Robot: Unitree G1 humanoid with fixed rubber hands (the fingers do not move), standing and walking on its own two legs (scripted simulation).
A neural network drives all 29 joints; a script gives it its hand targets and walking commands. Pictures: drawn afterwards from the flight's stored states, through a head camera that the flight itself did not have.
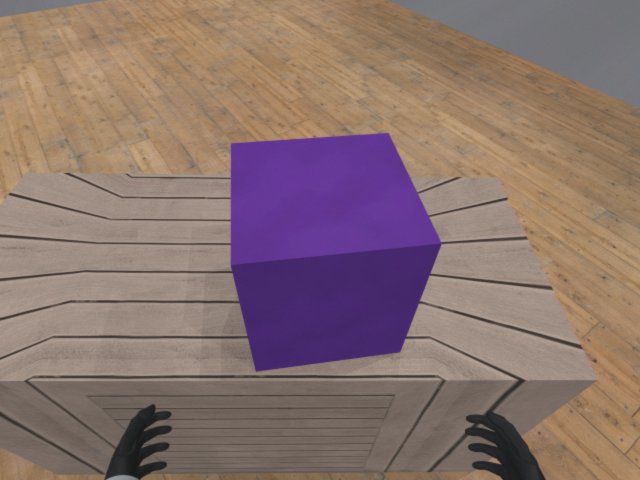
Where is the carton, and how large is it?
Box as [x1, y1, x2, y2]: [231, 133, 441, 371]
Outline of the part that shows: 388,133 231,143 231,268 256,371 400,351 441,243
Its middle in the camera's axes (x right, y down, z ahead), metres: +0.00 +0.02 +0.62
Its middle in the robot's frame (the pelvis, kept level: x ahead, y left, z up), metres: +0.45 +0.01 +0.00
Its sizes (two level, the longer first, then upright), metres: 0.241 0.232 0.275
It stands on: a pedestal, 0.64 m high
